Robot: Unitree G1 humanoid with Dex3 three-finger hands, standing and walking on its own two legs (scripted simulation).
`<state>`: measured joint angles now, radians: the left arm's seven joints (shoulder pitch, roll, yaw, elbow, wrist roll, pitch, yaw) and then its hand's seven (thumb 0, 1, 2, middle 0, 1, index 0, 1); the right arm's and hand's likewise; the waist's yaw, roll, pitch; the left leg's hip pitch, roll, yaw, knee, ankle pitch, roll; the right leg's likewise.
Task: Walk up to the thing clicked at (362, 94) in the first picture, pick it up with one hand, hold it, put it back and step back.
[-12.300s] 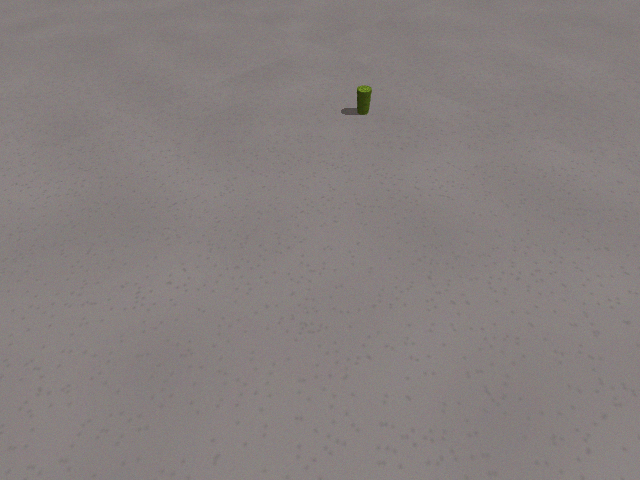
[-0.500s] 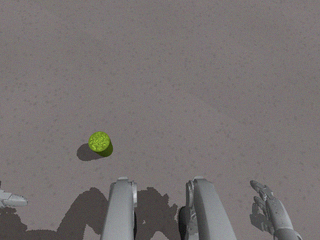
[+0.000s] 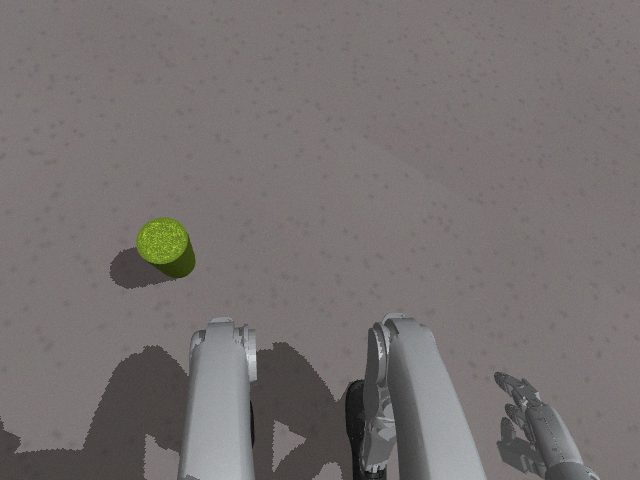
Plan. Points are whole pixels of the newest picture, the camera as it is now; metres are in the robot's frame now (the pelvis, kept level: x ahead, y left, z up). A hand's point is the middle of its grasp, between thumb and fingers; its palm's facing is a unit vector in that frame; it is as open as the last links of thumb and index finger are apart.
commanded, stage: go down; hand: left
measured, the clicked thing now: (171, 252) +0.47 +0.27 -0.37
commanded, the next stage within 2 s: approach in 0.86 s
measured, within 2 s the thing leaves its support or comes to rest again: neither
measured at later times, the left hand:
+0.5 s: hand out of the picture +0.35 +0.44 -0.04, palm faces +0.31 -0.95 -0.08, open 17.6 cm
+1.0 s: hand out of the picture +0.36 +0.45 -0.05, palm faces +0.31 -0.95 -0.06, open 17.6 cm
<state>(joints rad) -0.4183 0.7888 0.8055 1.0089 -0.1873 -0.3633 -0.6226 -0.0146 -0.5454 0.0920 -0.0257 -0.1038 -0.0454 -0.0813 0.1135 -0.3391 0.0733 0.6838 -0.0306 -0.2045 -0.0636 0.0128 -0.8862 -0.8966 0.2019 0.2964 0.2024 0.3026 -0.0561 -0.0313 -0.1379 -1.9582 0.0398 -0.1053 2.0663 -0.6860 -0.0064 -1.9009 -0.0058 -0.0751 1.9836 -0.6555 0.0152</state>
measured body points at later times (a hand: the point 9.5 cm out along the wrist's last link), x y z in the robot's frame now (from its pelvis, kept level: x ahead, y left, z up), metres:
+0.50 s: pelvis -0.01 +0.00 -0.05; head +0.20 +0.07 +0.34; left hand +0.33 +0.49 -0.03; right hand +0.16 -0.27 -0.15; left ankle +0.08 +0.12 -0.41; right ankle +0.10 -0.13 -0.41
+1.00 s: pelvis -0.01 +0.00 -0.07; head +0.20 +0.08 +0.32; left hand +0.33 +0.50 -0.05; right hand +0.15 -0.27 -0.16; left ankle +0.08 +0.12 -0.41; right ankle +0.10 -0.13 -0.41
